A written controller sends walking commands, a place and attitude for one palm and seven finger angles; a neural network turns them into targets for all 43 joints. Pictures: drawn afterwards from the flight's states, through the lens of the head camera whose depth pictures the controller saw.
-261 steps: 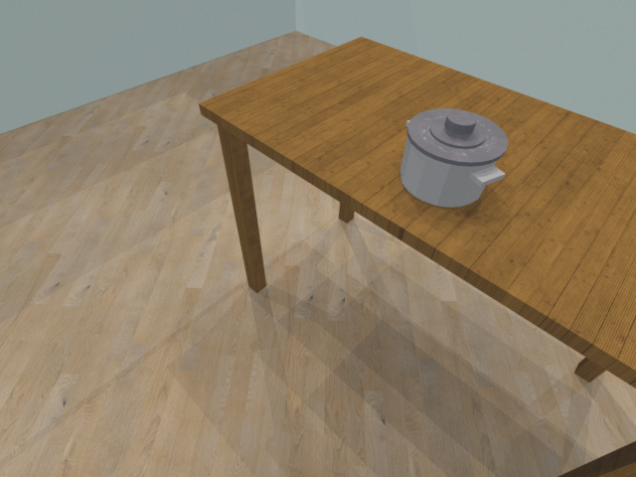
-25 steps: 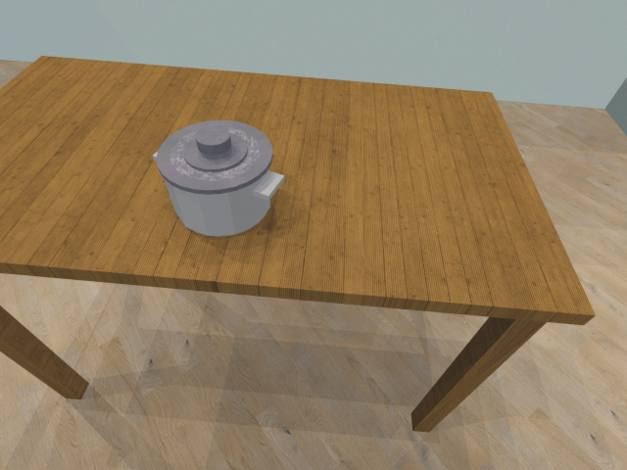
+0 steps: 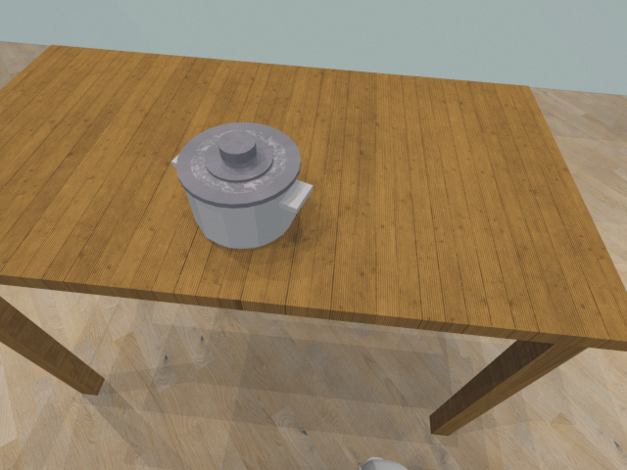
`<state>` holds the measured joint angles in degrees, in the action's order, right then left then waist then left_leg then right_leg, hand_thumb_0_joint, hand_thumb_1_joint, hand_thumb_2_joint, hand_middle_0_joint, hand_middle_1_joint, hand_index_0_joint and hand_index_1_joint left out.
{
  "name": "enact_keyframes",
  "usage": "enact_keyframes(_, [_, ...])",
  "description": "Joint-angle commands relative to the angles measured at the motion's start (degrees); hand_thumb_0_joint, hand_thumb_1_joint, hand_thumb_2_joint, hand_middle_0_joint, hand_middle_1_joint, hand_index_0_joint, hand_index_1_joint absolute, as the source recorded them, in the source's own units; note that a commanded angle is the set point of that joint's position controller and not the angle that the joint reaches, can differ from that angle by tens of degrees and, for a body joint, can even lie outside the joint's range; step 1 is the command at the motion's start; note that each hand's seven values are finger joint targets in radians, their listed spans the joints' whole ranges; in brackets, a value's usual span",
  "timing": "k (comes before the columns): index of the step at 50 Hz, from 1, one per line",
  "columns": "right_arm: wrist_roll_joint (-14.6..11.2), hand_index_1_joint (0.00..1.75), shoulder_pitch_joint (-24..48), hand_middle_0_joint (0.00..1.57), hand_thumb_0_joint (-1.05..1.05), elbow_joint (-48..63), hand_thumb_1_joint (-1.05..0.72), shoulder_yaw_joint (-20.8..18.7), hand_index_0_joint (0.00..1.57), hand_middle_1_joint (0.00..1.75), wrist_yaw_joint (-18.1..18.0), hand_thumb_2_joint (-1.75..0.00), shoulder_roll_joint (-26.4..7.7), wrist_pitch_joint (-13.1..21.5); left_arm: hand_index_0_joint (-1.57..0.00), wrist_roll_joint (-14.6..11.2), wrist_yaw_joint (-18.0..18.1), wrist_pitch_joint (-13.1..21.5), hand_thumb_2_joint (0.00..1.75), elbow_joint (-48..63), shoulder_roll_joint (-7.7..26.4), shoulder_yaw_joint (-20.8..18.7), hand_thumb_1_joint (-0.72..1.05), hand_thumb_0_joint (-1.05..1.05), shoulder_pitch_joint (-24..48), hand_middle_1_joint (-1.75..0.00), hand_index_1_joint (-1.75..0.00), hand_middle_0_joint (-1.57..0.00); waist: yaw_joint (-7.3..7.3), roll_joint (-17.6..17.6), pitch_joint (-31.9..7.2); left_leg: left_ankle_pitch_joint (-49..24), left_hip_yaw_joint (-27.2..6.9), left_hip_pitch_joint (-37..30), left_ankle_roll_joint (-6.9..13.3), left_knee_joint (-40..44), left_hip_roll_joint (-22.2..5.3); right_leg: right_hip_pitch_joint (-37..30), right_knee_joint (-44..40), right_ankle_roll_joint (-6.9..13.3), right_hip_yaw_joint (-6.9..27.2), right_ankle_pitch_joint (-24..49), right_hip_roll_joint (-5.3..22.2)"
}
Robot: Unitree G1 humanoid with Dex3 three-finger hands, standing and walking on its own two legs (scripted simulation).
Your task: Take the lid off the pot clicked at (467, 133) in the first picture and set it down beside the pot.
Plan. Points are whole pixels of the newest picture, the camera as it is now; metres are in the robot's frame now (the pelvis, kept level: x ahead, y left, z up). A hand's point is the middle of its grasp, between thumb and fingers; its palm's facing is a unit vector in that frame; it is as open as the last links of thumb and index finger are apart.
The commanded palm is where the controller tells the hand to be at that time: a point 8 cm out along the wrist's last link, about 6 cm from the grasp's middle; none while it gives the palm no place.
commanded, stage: come to a stop and stand still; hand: left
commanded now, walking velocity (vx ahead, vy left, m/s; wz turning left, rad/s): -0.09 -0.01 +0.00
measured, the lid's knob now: (237, 147) +0.50 +0.14 +0.13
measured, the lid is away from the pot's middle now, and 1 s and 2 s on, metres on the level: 0.00 0.00 0.00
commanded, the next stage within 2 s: look again from close up in 0.80 s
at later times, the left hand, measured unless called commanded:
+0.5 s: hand out of the picture +0.04 +0.14 -0.17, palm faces +0.02 -0.98 -0.22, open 7.3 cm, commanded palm none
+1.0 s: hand out of the picture -0.05 +0.11 -0.17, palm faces +0.02 -0.98 -0.17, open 7.4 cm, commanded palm none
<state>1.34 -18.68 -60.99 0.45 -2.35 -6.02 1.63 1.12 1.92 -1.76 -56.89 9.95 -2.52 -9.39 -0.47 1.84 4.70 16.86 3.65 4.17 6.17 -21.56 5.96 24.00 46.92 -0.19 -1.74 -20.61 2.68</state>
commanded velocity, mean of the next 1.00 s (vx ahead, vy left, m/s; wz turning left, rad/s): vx -0.03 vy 0.01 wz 0.00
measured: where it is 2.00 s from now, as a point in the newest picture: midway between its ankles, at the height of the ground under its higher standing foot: outside the picture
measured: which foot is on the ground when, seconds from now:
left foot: down 0.00-1.00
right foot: up 0.00-0.08, down 0.10-1.00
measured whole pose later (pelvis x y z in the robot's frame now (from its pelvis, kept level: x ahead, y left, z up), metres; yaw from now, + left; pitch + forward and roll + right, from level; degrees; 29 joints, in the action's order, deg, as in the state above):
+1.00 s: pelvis -0.02 -0.04 +0.00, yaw -1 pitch -1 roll +0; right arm 1.0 -23.9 -63.4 0.5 -1.6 -6.5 0.6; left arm 1.1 2.2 0.6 -64.3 5.6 0.8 -21.0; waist -0.2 -1.3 0.7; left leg 19.2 3.5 8.5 1.9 -28.2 1.3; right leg 18.3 27.6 3.4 -2.0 -8.7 -2.2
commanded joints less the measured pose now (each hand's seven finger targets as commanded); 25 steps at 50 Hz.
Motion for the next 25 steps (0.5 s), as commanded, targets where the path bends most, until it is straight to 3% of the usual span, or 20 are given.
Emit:
enact_keyframes(1, [-0.3,0.3,-3.8,0.2,0.0,0.8,-0.9,-2.2,0.2,0.3,-1.1,-0.9,-7.7,0.2,-0.2,-0.4,0.7,1.0,0.9,1.6,2.5,-0.1,0.9,0.0,-3.6,-0.3,-0.3,-0.2,0.44,-5.2,-1.3,-47.2,-10.2,-1.2,1.3,0.0,-17.9,-5.9,-12.3,0.9,1.1,4.4,0.2])
enact_keyframes(3, [-0.8,0.3,-3.7,0.2,0.0,0.8,-0.9,-2.5,0.2,0.3,-1.1,-0.9,-7.5,0.2,-0.2,-0.5,0.9,1.7,0.9,0.8,3.4,-0.4,0.9,0.0,-6.7,-0.3,-0.3,-0.2,1.82,-3.5,-2.2,-44.8,-9.0,-0.2,-2.1,-4.1,-15.1,-11.7,-20.4,1.6,3.0,16.4,0.7])
enact_keyframes(4, [-1.2,0.3,-4.1,0.2,0.0,1.1,-0.9,-2.8,0.2,0.3,-1.0,-0.9,-6.8,0.1,-0.2,-0.4,1.2,2.2,0.9,0.2,5.6,-0.8,0.9,0.0,-8.8,-0.3,-0.3,-0.2,2.01,-0.1,-3.6,-36.9,-8.3,4.2,-4.1,-6.8,-12.6,-17.5,-20.1,3.6,8.0,33.9,3.7])
enact_keyframes(5, [-1.4,0.3,-4.3,0.2,0.0,1.6,-0.9,-3.1,0.2,0.3,-1.1,-0.9,-6.7,-0.2,-0.2,-0.5,1.1,2.5,0.9,0.0,6.5,-0.8,0.9,0.0,-9.0,-0.3,-0.3,-0.2,0.8,-0.3,-3.1,-23.9,-6.6,6.3,-5.9,-7.0,-9.7,-16.6,-17.3,6.7,11.3,46.2,8.9])
enact_keyframes(6, [-1.5,0.3,-5.5,0.2,0.0,1.4,-0.9,-3.3,0.2,0.3,-1.0,-0.9,-5.9,-1.0,-0.2,-0.7,1.1,2.5,0.9,0.6,6.8,-0.8,0.9,0.0,-7.3,-0.3,-0.3,-0.2,-0.55,2.9,-4.2,-14.9,-6.1,6.4,-6.5,-6.4,-8.9,-15.2,-16.1,9.1,12.8,46.9,10.7])
enact_keyframes(7, [-1.4,0.3,-6.0,0.2,0.0,1.0,-0.9,-3.2,0.2,0.3,-0.9,-0.9,-5.4,-1.3,-0.2,-0.7,1.2,2.4,0.9,1.1,6.3,-0.8,0.9,0.0,-6.3,-0.3,-0.3,-0.2,-0.71,5.9,-5.6,-10.9,-5.8,5.3,-6.2,-6.0,-8.9,-14.1,-16.9,9.7,13.2,44.1,10.7])
enact_keyframes(8, [-1.3,0.3,-5.8,0.2,0.0,0.9,-0.9,-3.2,0.2,0.3,-0.8,-0.9,-5.3,-1.2,-0.2,-0.7,1.3,2.2,0.9,1.8,5.8,-0.7,0.9,0.0,-5.4,-0.3,-0.3,-0.2,-0.86,4.3,-5.7,-12.2,-5.8,3.7,-6.0,-4.5,-9.4,-12.3,-17.1,9.1,12.4,41.5,9.6])
enact_keyframes(9, [-1.2,0.3,-5.3,0.2,0.0,0.8,-0.9,-3.1,0.2,0.3,-0.8,-0.9,-5.1,-1.1,-0.2,-0.7,1.3,2.1,0.9,2.1,5.5,-0.5,0.9,0.0,-4.4,-0.3,-0.3,-0.2,-0.88,2.7,-4.9,-15.6,-6.2,3.5,-5.5,-3.6,-10.3,-11.4,-16.9,8.3,11.2,39.2,8.3])
enact_keyframes(11, [-0.9,0.3,-4.6,0.2,0.0,1.5,-0.9,-3.2,0.2,0.3,-1.1,-0.9,-5.9,-0.7,-0.2,-0.7,1.4,1.7,0.9,2.9,5.0,-0.8,0.9,0.0,-4.6,-0.3,-0.3,-0.2,-0.42,-2.2,-5.9,-30.3,-7.3,1.1,-4.9,-3.0,-12.6,-10.8,-14.1,5.9,8.5,37.1,5.4])
enact_keyframes(13, [-0.8,0.3,-3.4,0.2,0.0,2.2,-0.9,-3.4,0.2,0.3,-1.2,-0.9,-6.7,-0.7,-0.2,-0.6,1.4,1.4,0.9,3.3,4.9,-1.0,0.9,0.0,-4.9,-0.3,-0.3,-0.2,0.19,-5.0,-6.1,-39.9,-8.2,-0.8,-3.9,-2.4,-14.7,-9.6,-12.8,4.2,6.5,27.6,3.3])
enact_keyframes(14, [-0.8,0.3,-2.6,0.2,0.0,2.6,-0.9,-3.4,0.2,0.3,-1.1,-0.9,-6.7,-0.6,-0.2,-0.5,1.4,1.3,0.9,3.4,4.7,-0.9,0.9,0.0,-5.0,-0.3,-0.3,-0.2,0.54,-4.7,-6.1,-40.1,-8.4,-1.2,-2.8,-2.2,-15.5,-9.2,-13.3,3.6,6.0,21.5,2.5])
enact_keyframes(15, [-0.7,0.3,-1.8,0.2,0.0,3.0,-0.9,-3.5,0.2,0.3,-1.0,-0.9,-7.2,-0.6,-0.2,-0.4,1.4,1.2,0.9,3.4,4.4,-0.9,0.9,0.0,-5.1,-0.3,-0.3,-0.2,0.79,-4.8,-5.4,-38.6,-8.5,-0.8,-2.3,-2.2,-15.7,-8.7,-13.7,3.3,6.1,18.7,2.2])
enact_keyframes(17, [-0.7,0.3,-0.9,0.2,0.0,3.4,-0.9,-3.3,0.2,0.3,-0.9,-0.9,-7.2,-0.7,-0.2,-0.4,1.3,1.2,0.9,3.0,4.3,-0.8,0.9,0.0,-5.9,-0.3,-0.3,-0.2,1.09,-4.3,-5.2,-32.4,-8.2,1.1,-2.2,-2.1,-15.0,-10.4,-15.6,3.3,6.8,20.2,2.4])
enact_keyframes(20, [-1.0,0.3,-1.1,0.2,0.0,2.8,-0.9,-3.0,0.2,0.3,-0.6,-0.9,-6.6,-1.1,-0.2,-0.4,1.0,1.9,0.9,1.7,4.9,-0.2,0.9,0.0,-7.0,-0.3,-0.3,-0.2,0.42,0.3,-5.1,-11.8,-5.8,3.6,-4.1,-2.7,-11.4,-12.4,-21.4,5.1,11.1,27.4,5.7])
enact_keyframes(22, [-1.0,0.3,-2.2,0.2,0.0,1.8,-0.9,-2.3,0.2,0.3,-0.3,-0.9,-5.7,-1.4,-0.2,-0.6,0.8,2.1,0.9,1.4,5.4,0.3,0.9,0.0,-5.9,-0.3,-0.3,-0.2,-0.48,0.7,-3.5,-2.6,-5.6,4.2,-4.6,-0.4,-10.4,-10.7,-25.3,5.4,12.8,19.6,6.3])
enact_keyframes(25, [-0.9,0.3,-2.2,0.2,0.0,0.6,-0.9,-1.6,0.2,0.3,0.1,-0.9,-5.9,-1.0,-0.2,-0.6,0.5,2.2,0.9,0.4,5.1,0.6,0.9,0.0,-6.3,-0.3,-0.3,-0.2,0.0,-0.3,-0.5,-0.8,-6.4,5.7,-3.9,3.0,-11.2,-10.3,-27.8,4.1,11.7,11.9,4.1])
